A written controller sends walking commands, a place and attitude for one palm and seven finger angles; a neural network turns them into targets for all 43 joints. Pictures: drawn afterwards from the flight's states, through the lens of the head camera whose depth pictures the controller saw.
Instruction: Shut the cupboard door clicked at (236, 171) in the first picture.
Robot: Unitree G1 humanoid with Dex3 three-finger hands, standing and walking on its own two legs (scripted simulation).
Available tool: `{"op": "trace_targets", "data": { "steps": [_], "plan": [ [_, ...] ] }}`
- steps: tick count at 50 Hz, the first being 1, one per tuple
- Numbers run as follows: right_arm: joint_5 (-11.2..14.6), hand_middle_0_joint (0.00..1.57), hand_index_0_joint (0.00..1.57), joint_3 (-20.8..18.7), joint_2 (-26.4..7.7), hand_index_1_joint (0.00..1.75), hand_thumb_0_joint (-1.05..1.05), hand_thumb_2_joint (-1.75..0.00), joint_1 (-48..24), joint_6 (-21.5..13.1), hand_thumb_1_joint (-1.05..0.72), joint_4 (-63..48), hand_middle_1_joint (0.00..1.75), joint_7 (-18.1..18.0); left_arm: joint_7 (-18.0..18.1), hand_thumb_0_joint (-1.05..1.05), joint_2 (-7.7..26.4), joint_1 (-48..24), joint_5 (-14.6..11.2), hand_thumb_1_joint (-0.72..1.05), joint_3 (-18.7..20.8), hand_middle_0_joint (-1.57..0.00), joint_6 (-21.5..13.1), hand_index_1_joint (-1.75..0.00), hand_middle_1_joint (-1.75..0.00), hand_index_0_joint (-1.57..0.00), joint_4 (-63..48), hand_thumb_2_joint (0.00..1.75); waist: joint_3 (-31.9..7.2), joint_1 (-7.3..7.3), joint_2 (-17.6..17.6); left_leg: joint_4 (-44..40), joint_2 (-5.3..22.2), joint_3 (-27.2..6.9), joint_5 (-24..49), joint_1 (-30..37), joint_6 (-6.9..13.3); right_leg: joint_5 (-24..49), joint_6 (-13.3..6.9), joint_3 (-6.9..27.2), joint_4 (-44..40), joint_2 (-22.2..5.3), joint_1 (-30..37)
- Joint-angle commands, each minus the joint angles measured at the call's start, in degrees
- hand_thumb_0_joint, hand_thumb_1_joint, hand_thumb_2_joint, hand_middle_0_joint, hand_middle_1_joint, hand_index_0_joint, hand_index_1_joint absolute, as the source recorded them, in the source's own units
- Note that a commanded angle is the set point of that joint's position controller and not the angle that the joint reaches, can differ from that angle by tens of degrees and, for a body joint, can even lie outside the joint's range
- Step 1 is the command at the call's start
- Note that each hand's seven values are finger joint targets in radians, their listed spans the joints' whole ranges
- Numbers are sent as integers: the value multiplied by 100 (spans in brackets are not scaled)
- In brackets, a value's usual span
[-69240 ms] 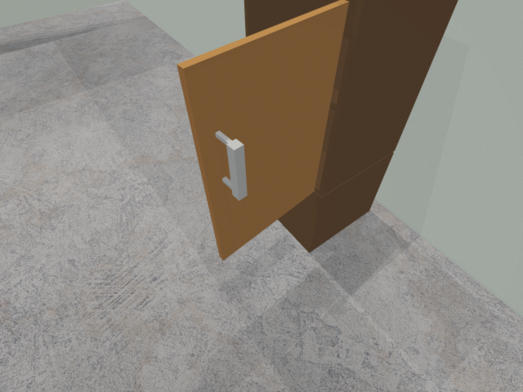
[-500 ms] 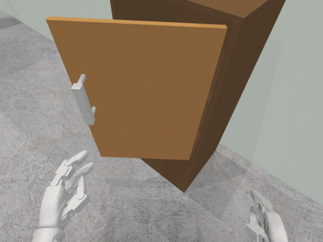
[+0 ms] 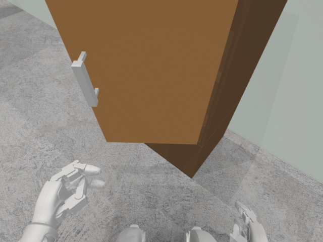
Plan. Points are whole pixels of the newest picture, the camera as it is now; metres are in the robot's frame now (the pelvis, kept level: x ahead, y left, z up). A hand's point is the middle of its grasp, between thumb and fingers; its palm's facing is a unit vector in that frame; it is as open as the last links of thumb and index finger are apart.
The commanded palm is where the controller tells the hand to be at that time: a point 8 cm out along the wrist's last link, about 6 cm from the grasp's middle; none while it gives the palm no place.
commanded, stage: raise the hand and make a fist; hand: left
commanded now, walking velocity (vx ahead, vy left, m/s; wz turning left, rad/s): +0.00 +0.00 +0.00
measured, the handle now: (88, 80) +0.50 +0.23 +0.11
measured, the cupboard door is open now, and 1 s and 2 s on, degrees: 38 38 38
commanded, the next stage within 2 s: bring the fist close to the handle in 1.12 s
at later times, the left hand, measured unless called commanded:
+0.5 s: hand (61, 179) +0.23 +0.21 +0.10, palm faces +0.06 -1.00 -0.05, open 3.1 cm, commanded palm +0.20 +0.26 +0.10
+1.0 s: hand (74, 168) +0.25 +0.19 +0.10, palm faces +0.00 -1.00 -0.04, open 3.1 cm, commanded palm +0.22 +0.25 +0.11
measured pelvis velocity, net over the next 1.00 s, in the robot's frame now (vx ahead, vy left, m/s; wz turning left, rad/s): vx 0.03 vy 0.00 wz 0.01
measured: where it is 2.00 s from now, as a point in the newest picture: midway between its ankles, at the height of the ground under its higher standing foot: outside the picture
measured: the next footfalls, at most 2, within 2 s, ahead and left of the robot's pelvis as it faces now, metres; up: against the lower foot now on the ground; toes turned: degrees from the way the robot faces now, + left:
none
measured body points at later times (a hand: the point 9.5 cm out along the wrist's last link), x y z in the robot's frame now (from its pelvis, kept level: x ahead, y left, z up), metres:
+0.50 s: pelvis +0.02 +0.02 +0.02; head +0.05 +0.02 +0.47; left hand +0.22 +0.26 +0.10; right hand +0.22 -0.19 -0.03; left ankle +0.03 +0.11 -0.66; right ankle +0.04 -0.10 -0.66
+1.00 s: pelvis +0.03 +0.00 +0.03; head +0.06 +0.00 +0.48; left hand +0.24 +0.24 +0.11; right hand +0.20 -0.23 -0.04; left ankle +0.03 +0.11 -0.66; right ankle +0.04 -0.10 -0.66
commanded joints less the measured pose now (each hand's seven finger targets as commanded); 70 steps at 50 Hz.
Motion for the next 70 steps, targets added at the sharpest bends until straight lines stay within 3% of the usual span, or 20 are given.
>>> {"op": "trace_targets", "data": {
  "steps": [1,3,6,8,11,13,18,22,25,28,33,39,43,46,48,51,56,61,63,70],
  "plan": [
    [-93,20,20,-385,-885,30,0,-90,-632,-482,-90,-1015,30,-47,681,0,508,147,-89,90,716,-93,-1113,-110,-110,-93,-1495,90,-937,259,-183,-1054,-242,-364,1136,322,53,549,139,374,-1041,66,1063],
    [-124,20,20,-340,-1026,30,0,-90,-576,-582,-90,-969,30,-13,605,0,371,-221,73,90,230,-97,-1490,-114,-114,-97,-1465,90,-573,13,-81,-1012,-218,-401,812,293,98,117,101,333,-1018,93,562],
    [-86,20,20,-365,-1186,30,0,-90,-386,-754,-90,-919,30,-14,211,0,256,-204,111,90,-254,-102,-1651,-120,-120,-102,-1212,90,-530,-141,57,-1112,-220,-474,307,385,84,-320,86,337,-1103,76,348],
    [-43,20,20,-383,-1262,30,0,-90,-348,-807,-90,-968,30,-47,28,0,484,-179,107,90,-180,-106,-1507,-124,-124,-106,-1201,90,-670,-125,74,-1197,-240,-491,259,490,119,-323,77,395,-1226,66,540],
    [-21,20,20,-405,-1251,30,0,-90,-344,-754,-90,-1058,30,-101,82,0,930,-125,82,90,392,-112,-1217,-130,-130,-112,-1464,90,-1087,105,31,-1386,-253,-464,515,703,113,-92,85,357,-1288,61,982],
    [-39,20,20,-386,-1183,30,0,-90,-401,-670,-90,-1079,30,-111,316,0,1128,-122,39,90,802,-115,-1099,-134,-134,-115,-1703,90,-1218,290,341,-1533,-242,-499,863,942,75,351,37,214,-1173,124,1234],
    [-72,20,20,-287,-1119,30,0,-90,-354,-495,-90,-1119,30,-43,656,0,589,-201,-11,90,506,-124,-912,-144,-144,-124,-1618,90,-765,140,246,-1673,-192,-520,1325,1185,13,959,48,21,-1212,194,1265],
    [-60,20,20,-255,-1245,30,0,-90,-254,-477,-90,-1111,30,-6,336,0,443,-443,126,90,-3,-130,-682,-150,-150,-130,-1226,90,-393,-98,44,-1669,-174,-504,1143,1148,32,915,95,60,-1404,178,1122],
    [-28,20,20,-238,-1275,30,0,-90,-209,-492,-90,-1122,30,-32,68,0,643,-700,139,90,74,-130,-514,-150,-150,-130,-1199,90,-547,-57,69,-1689,-192,-492,1349,1299,53,1145,79,129,-1498,161,1354],
    [-42,20,20,-204,-1246,30,0,-90,-254,-493,-90,-1111,30,-73,68,0,1084,-990,41,90,608,-130,-479,-150,-150,-130,-1472,90,-904,95,211,-1725,-227,-459,1673,1497,44,1459,55,170,-1511,159,1736],
    [-49,20,20,-147,-1150,30,0,-90,-339,-498,-90,-1017,30,-65,240,0,1028,-1107,-159,90,883,-130,-620,-150,-150,-130,-1503,90,-991,188,144,-1809,-244,-415,1953,1639,21,1761,54,162,-1594,162,2020],
    [11,20,20,-184,-1249,30,0,-90,-312,-524,-90,-939,30,-35,-85,0,545,-920,-136,90,295,-130,-254,-150,-150,-130,-698,90,-486,41,-112,-1861,-264,-356,1720,1471,53,1668,115,251,-1860,86,1923],
    [-6,20,20,-220,-1265,30,0,-90,-331,-530,-90,-984,30,-57,-114,0,946,-959,-103,90,618,-130,-189,-150,-150,-130,-944,90,-762,155,-53,-1891,-290,-309,1822,1559,67,1747,118,339,-1896,44,2174],
    [-36,20,20,-208,-1177,30,0,-90,-372,-552,-90,-1011,30,-54,110,0,1017,-1102,-126,90,853,-130,-478,-150,-150,-130,-1364,90,-982,241,88,-1934,-297,-284,1995,1684,51,1910,109,308,-1792,55,2265],
    [-61,20,20,-199,-1164,30,0,-90,-363,-544,-90,-929,30,-41,275,0,1094,-1150,-128,90,983,-130,-673,-150,-150,-130,-1342,90,-876,235,-19,-1930,-286,-287,1913,1637,48,1795,102,302,-1781,86,2221],
    [-52,20,20,-200,-1158,30,0,-90,-370,-569,-90,-868,30,-1,308,0,757,-1146,-94,90,677,-130,-857,-150,-150,-130,-1156,90,-705,131,126,-1889,-300,-248,1748,1586,44,1659,111,322,-1793,66,2028],
    [1,20,20,-244,-1253,30,0,-90,-335,-556,-90,-874,30,-8,-17,0,649,-1006,-29,90,305,-130,-616,-150,-150,-130,-826,90,-596,24,-9,-1837,-311,-218,1501,1492,81,1397,162,473,-1995,6,1962],
    [-13,20,20,-233,-1216,30,0,-90,-435,-535,-90,-939,30,-70,-21,0,943,-1147,-152,90,722,-130,-553,-150,-150,-130,-1033,90,-766,125,-347,-1810,-327,-209,1463,1412,91,1219,214,687,-2147,-75,2236],
    [-48,20,20,-192,-1213,30,0,-90,-428,-523,-90,-842,30,-94,140,0,1168,-1705,-141,90,923,-130,-687,-150,-150,-130,-1114,90,-694,72,-225,-1789,-309,-222,1408,1390,89,1089,196,674,-2114,-37,2131],
    [10,20,20,-188,-1237,30,0,-90,-444,-572,-90,-602,30,-92,51,0,842,-2628,-30,90,500,-130,-763,-150,-150,-130,-148,90,-623,-87,42,-1777,-321,-205,1175,1387,94,805,190,735,-2160,-57,1889]
  ]
}}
